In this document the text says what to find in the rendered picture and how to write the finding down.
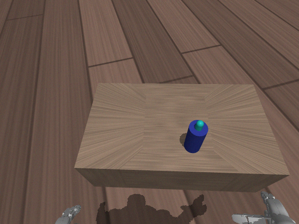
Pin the bottle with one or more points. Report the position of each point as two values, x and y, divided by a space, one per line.
195 136

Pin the right robot arm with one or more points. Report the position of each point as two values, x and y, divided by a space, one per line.
281 219

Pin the right robot hand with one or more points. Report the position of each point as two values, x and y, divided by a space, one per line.
274 207

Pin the left robot hand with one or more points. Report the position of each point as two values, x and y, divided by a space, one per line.
68 215

